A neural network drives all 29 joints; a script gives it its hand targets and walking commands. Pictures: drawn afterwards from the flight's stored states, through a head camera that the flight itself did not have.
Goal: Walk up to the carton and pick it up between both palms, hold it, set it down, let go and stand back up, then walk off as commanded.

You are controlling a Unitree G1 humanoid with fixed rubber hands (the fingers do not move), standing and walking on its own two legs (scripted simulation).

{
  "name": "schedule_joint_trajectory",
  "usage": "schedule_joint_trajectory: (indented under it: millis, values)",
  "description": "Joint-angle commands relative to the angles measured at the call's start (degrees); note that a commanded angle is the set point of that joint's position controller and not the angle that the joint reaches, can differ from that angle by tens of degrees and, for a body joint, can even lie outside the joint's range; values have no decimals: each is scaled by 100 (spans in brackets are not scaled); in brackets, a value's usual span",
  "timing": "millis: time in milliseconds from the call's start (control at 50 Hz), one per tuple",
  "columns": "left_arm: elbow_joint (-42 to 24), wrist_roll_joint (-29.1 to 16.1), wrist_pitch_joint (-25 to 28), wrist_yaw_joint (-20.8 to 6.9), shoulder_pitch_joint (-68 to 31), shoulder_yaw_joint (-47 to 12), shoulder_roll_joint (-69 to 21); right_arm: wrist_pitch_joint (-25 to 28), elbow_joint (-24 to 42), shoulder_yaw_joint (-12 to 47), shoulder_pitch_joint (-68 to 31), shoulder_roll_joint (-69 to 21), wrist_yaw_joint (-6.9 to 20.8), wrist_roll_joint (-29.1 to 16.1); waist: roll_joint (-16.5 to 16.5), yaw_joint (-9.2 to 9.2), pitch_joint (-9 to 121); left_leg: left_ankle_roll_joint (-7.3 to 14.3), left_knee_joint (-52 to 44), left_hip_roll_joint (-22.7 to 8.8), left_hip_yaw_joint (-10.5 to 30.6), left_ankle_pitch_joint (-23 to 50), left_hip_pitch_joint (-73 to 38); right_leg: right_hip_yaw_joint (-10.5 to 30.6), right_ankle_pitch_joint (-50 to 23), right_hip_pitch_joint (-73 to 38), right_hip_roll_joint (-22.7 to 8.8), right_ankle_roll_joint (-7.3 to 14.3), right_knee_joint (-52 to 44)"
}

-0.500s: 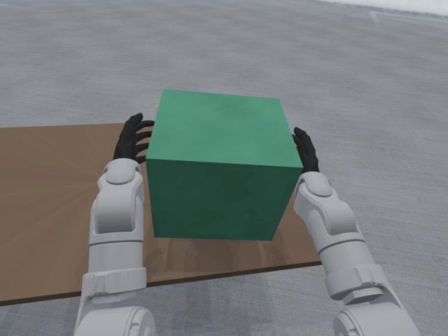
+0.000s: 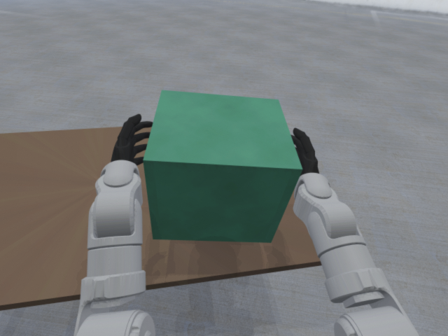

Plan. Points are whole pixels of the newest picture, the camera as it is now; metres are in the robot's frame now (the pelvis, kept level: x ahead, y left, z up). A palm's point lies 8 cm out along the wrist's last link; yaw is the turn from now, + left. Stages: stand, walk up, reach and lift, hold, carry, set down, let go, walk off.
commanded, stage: hold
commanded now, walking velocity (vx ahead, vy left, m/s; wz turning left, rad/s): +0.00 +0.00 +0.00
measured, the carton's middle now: (217, 167) +0.38 +0.01 +0.16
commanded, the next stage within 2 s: none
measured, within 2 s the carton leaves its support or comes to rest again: neither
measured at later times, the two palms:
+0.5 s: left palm (122, 163) +0.36 +0.16 +0.20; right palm (301, 173) +0.35 -0.14 +0.17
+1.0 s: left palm (124, 164) +0.35 +0.16 +0.20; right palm (304, 174) +0.35 -0.14 +0.17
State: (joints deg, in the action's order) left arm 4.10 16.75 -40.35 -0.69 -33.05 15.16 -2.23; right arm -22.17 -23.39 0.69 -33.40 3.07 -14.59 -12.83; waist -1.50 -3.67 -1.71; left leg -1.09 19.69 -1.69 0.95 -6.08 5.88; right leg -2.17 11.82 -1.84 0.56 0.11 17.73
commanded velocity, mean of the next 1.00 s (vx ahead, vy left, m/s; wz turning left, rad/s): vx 0.00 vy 0.00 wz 0.00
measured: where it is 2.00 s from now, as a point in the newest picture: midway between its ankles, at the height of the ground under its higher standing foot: outside the picture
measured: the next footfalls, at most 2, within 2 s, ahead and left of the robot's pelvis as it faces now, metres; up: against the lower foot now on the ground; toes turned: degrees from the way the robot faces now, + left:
none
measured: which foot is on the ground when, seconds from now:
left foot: down 0.00-1.00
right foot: down 0.00-1.00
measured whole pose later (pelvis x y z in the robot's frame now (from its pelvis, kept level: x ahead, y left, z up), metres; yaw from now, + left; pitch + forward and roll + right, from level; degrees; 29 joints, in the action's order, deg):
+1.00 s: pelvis +0.00 +0.00 +0.00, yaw +0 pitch -7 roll -1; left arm 3.7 15.4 -39.5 0.5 -32.1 14.1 -2.4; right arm -20.1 -24.3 0.8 -32.6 3.5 -14.0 -13.3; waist -1.9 -3.3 -0.1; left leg -1.2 20.3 -1.8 1.3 -6.1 7.3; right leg -2.2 11.4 -0.7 0.8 0.2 17.5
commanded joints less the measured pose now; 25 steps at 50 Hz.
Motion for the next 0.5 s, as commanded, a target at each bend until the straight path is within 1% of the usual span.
schedule_joint_trajectory:
  millis: [0, 20, 40, 60, 80, 100, 120, 140, 160, 180, 200, 220, 240, 260, 280, 300, 320, 340, 360, 380, 400, 420, 440, 460, 480]
  values:
    - [-495, -917, 390, -831, -3531, -2958, -3089, 517, 1939, 2411, -5059, -3341, 686, -422, 213, 94, 2551, 49, -11, 377, -210, 932, -1838, -171, -1140, 768, 257, -392, -448]
    - [-604, -995, 416, -852, -3485, -2940, -3079, 528, 2024, 2498, -4950, -3503, 652, -449, 7, 96, 2664, 82, -18, 386, -239, 1051, -1816, -152, -1371, 571, 253, -416, -427]
    - [-778, -1001, 458, -824, -3546, -3057, -3100, 614, 2291, 2584, -5150, -3513, 677, -493, 33, 176, 2935, 59, 75, 375, -203, 1206, -1957, -186, -1487, 585, 288, -454, -339]
    - [-509, -885, 398, -829, -3528, -2982, -3053, 537, 1901, 2357, -5128, -3432, 669, -498, 210, 83, 2522, 2, 22, 373, -212, 1152, -1825, -183, -1322, 649, 290, -418, -359]
    - [-650, -911, 454, -825, -3830, -2900, -3062, 580, 1941, 2301, -5169, -3406, 676, -449, 244, 83, 2828, -13, 37, 351, -209, 1142, -2066, -248, -1210, 812, 306, -375, -409]
    - [-551, -964, 419, -816, -3671, -3026, -3220, 593, 1965, 2275, -5081, -3424, 698, -466, 233, 30, 2569, -37, 33, 303, -224, 1313, -2011, -226, -1417, 754, 305, -326, -430]
    - [-514, -907, 402, -844, -3681, -3037, -3190, 594, 1895, 2263, -5156, -3411, 679, -465, 194, 34, 2611, -12, 18, 314, -206, 1072, -1941, -246, -1056, 774, 316, -356, -464]
    - [-88, -883, 363, -856, -3719, -2945, -3177, 541, 1503, 1982, -5088, -3254, 715, -352, 337, -119, 2296, -37, -44, 309, -166, 732, -1811, -242, -695, 957, 281, -292, -512]
    - [-329, -946, 419, -854, -4008, -3022, -3113, 600, 1577, 2027, -5122, -3411, 759, -291, 251, -148, 2591, 3, -100, 317, -212, 459, -1788, -266, -443, 910, 265, -294, -527]
    - [-46, -919, 423, -850, -3820, -2971, -3214, 641, 1550, 1938, -5398, -3361, 771, -236, 365, -71, 2314, 16, -145, 298, -223, 441, -1696, -257, -397, 1001, 233, -288, -525]
    - [-253, -841, 430, -854, -3615, -2832, -3063, 643, 1727, 2150, -5206, -3493, 764, -261, 191, 49, 2603, 133, -49, 325, -315, 597, -1748, -173, -744, 738, 215, -358, -467]
    - [-312, -885, 473, -815, -3833, -2955, -3147, 717, 1927, 2131, -5450, -3488, 740, -252, 257, 39, 2698, 89, -20, 322, -243, 730, -1725, -210, -937, 717, 239, -328, -402]
    - [-305, -957, 466, -797, -3610, -3092, -3379, 744, 2036, 2280, -5494, -3546, 724, -389, 346, 19, 2873, 38, 87, 320, -242, 1116, -1910, -186, -1236, 666, 255, -372, -373]
    - [-527, -934, 496, -789, -3854, -3073, -3217, 720, 1823, 2181, -5231, -3447, 712, -370, 507, -63, 3038, -53, 119, 330, -199, 1273, -2072, -242, -1405, 667, 276, -336, -362]
    - [-503, -1116, 512, -787, -3896, -3262, -3390, 753, 2018, 2200, -5465, -3493, 701, -440, 486, -139, 3170, -74, 193, 336, -176, 1333, -2108, -234, -1365, 694, 276, -345, -354]
    - [-605, -1126, 554, -722, -4137, -3374, -3456, 764, 2007, 2226, -5569, -3525, 726, -472, 523, -109, 3368, -106, 160, 291, -118, 1234, -2201, -286, -1090, 770, 327, -277, -395]
    - [-338, -935, 517, -721, -3948, -3193, -3297, 686, 1627, 2154, -5240, -3557, 733, -350, 616, -85, 2797, -48, 49, 348, -218, 960, -2023, -229, -930, 752, 245, -304, -426]
    - [-367, -880, 515, -772, -3935, -3046, -3227, 639, 1354, 2026, -5086, -3518, 748, -322, 519, -76, 2618, -11, 2, 349, -214, 739, -1875, -202, -701, 773, 258, -296, -473]
    - [-253, -927, 497, -792, -3805, -3101, -3198, 632, 1484, 2035, -5026, -3425, 749, -292, 472, -94, 2509, -25, -30, 300, -178, 717, -1884, -219, -707, 836, 278, -275, -443]
    - [-71, -911, 482, -826, -3795, -2884, -3172, 641, 1504, 2045, -5219, -3418, 760, -246, 320, 9, 2511, 41, -78, 309, -233, 492, -1795, -233, -533, 941, 221, -312, -500]
    - [71, -943, 486, -835, -3798, -2867, -3142, 699, 1653, 2080, -5430, -3470, 763, -214, 133, 30, 2410, 117, -129, 328, -257, 321, -1580, -205, -362, 850, 229, -339, -516]
    - [-89, -929, 514, -831, -3838, -2949, -3197, 758, 1738, 2059, -5474, -3492, 743, -194, 175, 24, 2562, 115, -134, 326, -267, 470, -1636, -241, -406, 820, 224, -339, -470]
    - [-252, -999, 516, -813, -3848, -3096, -3387, 779, 1713, 2014, -5343, -3495, 744, -256, 427, -87, 2660, 9, 11, 315, -233, 916, -1800, -241, -877, 712, 252, -288, -434]
    - [-62, -1047, 494, -813, -3837, -3058, -3387, 776, 1820, 2024, -5567, -3322, 752, -243, 293, -105, 2738, 45, -3, 297, -193, 713, -1893, -236, -616, 845, 257, -287, -486]
    - [-24, -915, 524, -754, -4092, -3081, -3434, 754, 1481, 1963, -5564, -3432, 770, -294, 449, -47, 2491, 0, -42, 271, -190, 649, -1856, -227, -423, 1055, 275, -249, -524]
